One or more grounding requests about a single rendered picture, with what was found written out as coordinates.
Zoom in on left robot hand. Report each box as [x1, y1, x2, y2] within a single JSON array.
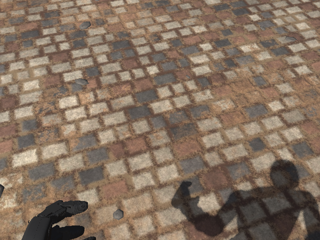
[[21, 200, 96, 240]]

